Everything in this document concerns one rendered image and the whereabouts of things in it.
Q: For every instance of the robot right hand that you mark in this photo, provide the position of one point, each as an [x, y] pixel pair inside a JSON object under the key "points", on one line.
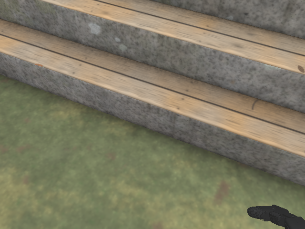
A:
{"points": [[277, 215]]}

